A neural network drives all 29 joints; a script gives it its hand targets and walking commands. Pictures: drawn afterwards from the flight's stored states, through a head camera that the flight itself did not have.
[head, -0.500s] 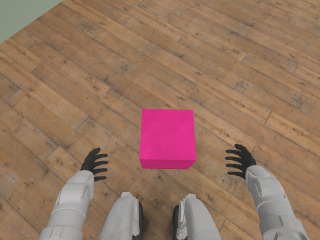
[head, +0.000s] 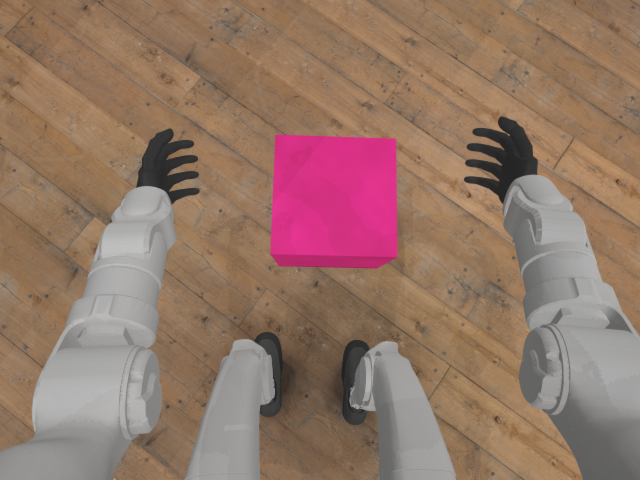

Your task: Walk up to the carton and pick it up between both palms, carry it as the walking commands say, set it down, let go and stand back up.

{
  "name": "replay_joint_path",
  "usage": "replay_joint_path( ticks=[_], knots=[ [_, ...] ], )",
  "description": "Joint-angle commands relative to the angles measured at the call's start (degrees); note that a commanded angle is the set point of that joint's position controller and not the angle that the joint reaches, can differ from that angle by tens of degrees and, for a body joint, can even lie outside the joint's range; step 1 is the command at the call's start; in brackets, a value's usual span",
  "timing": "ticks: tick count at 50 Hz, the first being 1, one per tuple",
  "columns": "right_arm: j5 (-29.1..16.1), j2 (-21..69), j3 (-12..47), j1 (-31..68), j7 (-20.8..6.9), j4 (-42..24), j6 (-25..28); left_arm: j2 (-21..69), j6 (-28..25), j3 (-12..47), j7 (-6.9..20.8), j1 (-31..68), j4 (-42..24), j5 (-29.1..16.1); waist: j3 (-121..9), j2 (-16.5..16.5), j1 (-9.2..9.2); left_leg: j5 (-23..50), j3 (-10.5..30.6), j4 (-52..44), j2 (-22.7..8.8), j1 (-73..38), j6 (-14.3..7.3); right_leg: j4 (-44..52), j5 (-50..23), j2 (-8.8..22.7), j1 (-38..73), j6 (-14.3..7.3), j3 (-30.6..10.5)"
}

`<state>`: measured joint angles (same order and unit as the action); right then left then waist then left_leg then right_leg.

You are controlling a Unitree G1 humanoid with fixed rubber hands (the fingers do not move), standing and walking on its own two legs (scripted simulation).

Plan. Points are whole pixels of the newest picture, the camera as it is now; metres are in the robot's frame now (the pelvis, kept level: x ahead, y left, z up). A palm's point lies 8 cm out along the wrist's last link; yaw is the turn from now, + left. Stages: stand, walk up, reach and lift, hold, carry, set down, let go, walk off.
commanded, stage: reach and lift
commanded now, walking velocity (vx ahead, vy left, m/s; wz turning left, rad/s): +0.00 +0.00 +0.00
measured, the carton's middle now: (331, 208) +0.54 -0.04 -0.54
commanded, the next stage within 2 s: none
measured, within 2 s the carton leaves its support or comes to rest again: neither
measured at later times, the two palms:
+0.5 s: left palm (174, 130) +0.53 +0.20 -0.12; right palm (508, 131) +0.53 -0.25 -0.11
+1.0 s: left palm (203, 172) +0.53 +0.20 -0.27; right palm (461, 173) +0.53 -0.25 -0.26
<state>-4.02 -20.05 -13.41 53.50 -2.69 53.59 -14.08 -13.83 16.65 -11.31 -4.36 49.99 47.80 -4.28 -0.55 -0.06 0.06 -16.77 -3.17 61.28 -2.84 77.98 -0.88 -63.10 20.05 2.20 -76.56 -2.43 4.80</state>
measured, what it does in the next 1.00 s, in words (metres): lowers itself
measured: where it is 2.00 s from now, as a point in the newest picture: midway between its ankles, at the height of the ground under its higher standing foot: (311, 393)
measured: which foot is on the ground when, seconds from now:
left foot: down 0.00-1.00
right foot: down 0.00-1.00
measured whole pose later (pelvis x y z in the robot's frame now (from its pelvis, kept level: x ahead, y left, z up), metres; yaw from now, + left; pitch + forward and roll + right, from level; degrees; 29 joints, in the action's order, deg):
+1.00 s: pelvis -0.02 +0.01 -0.16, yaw +0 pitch +47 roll +1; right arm -8.7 -28.2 -11.8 77.9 -2.5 59.1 -10.8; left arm -19.9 12.3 -14.9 -5.5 74.5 53.0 -7.4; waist 2.4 -0.4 0.1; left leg -25.8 -3.6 96.8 -3.5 117.5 -1.8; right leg -99.2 28.9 2.7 -117.0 -2.2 1.9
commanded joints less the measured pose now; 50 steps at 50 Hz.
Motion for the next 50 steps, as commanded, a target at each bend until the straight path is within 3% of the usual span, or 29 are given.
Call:
replay_joint_path(
  ticks=[1,11,16,21,28,35,43,50],
  knots=[
    [-1.1,-10.2,-1.3,15.7,-0.2,-3.8,3.2,-8.0,-3.2,-1.3,0.2,17.1,-4.3,-0.5,-50.6,0.3,1.03,11.5,4.9,-2.2,5.2,-26.8,0.7,5.8,-14.6,-4.0,20.6,1.0,-6.0],
    [-1.3,-12.7,-2.3,26.2,-1.9,-2.6,6.1,-10.0,-6.5,-5.2,1.6,26.1,-1.3,0.9,-59.0,0.0,1.28,19.6,5.2,-1.7,5.4,-25.8,0.7,5.0,-23.2,-3.8,18.5,2.2,-6.2],
    [0.6,-12.8,-4.2,26.6,-2.4,-3.1,6.6,-9.7,-7.4,-7.1,2.4,26.7,-2.5,2.4,-62.8,0.5,2.26,24.9,5.4,-1.8,5.5,-24.9,0.9,5.0,-30.4,-3.9,19.3,2.4,-6.2],
    [1.7,-11.6,-5.3,26.8,-2.8,-3.9,6.9,-9.2,-7.8,-9.4,3.1,26.3,-2.8,4.5,-62.7,0.8,1.75,25.9,4.8,-1.1,5.6,-21.1,1.1,4.3,-32.3,-4.0,17.7,2.6,-6.4],
    [2.3,-10.1,-5.9,28.3,-3.2,0.0,6.8,-8.0,-8.2,-10.8,3.8,27.2,0.1,5.1,-56.5,1.1,0.63,17.8,3.3,5.1,5.9,-9.5,1.8,-2.2,-23.8,-4.6,7.4,2.7,-6.1],
    [1.1,-13.3,-5.2,33.7,-2.3,0.1,6.3,-9.9,-7.2,-9.4,2.0,32.4,-0.4,3.3,-59.7,1.2,0.86,11.4,2.5,16.1,6.2,-6.1,2.2,-13.0,-14.3,-5.2,-2.7,2.8,-4.4],
    [-3.1,-17.7,-1.3,38.9,-0.3,-2.1,4.6,-13.5,-5.5,-5.4,-0.7,38.2,-3.2,-1.4,-69.0,0.4,1.03,9.0,1.4,26.6,6.2,-5.2,1.9,-23.3,-11.8,-5.0,-4.3,2.6,-3.5],
    [-5.5,-17.9,1.6,41.5,0.6,-0.2,4.4,-14.2,-5.6,-3.7,-1.4,41.1,-0.3,-3.8,-63.6,1.5,0.59,4.6,1.2,32.5,5.5,2.5,1.3,-29.3,-8.1,-4.3,-9.1,2.4,-4.0]
  ],
)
